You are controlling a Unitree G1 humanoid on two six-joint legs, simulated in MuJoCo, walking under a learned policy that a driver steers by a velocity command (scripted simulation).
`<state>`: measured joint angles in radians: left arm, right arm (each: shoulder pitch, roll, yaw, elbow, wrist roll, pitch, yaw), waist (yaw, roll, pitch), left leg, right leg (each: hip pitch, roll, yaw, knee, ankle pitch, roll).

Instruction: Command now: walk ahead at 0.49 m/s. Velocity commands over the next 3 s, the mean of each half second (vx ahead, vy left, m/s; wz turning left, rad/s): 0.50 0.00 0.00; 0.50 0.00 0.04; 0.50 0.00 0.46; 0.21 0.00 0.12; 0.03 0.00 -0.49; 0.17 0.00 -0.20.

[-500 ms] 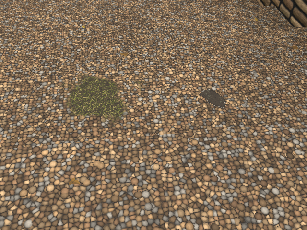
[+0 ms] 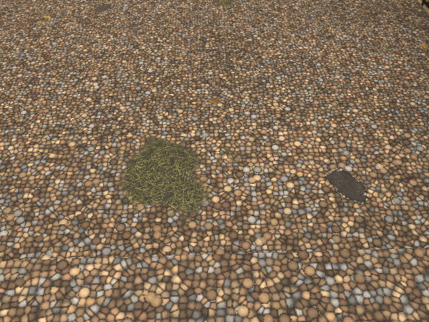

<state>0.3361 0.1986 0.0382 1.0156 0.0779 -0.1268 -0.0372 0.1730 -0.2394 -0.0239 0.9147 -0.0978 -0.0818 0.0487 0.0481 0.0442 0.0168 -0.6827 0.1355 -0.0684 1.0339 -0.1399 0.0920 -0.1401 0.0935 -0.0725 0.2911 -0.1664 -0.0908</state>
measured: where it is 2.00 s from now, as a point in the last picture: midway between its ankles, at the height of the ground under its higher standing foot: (204, 195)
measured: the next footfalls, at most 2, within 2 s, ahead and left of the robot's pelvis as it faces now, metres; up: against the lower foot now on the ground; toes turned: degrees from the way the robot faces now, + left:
left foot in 0.26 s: +0.35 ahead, +0.16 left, +0.00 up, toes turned +2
right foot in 0.82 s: +0.63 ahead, -0.06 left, +0.00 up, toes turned -2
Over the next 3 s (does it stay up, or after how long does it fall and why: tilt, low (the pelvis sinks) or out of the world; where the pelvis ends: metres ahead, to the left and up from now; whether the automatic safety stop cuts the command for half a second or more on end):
stays up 1.21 0.12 -0.16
